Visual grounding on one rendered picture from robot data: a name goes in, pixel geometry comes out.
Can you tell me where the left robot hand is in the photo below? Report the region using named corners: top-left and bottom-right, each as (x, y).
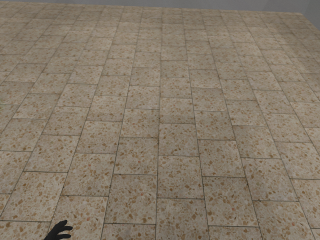
top-left (44, 220), bottom-right (73, 240)

